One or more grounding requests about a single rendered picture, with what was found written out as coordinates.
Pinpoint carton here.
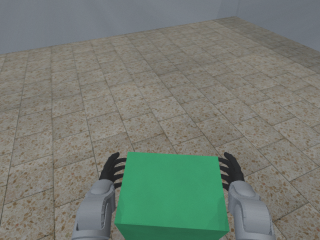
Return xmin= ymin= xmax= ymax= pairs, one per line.
xmin=114 ymin=152 xmax=230 ymax=240

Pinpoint left robot forearm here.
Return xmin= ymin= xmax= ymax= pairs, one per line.
xmin=71 ymin=179 xmax=116 ymax=240

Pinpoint left robot hand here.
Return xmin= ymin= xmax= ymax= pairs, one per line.
xmin=99 ymin=152 xmax=127 ymax=189

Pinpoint right robot forearm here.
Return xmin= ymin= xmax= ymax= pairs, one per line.
xmin=227 ymin=180 xmax=276 ymax=240

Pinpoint right robot hand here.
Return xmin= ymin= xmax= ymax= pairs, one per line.
xmin=218 ymin=152 xmax=245 ymax=191

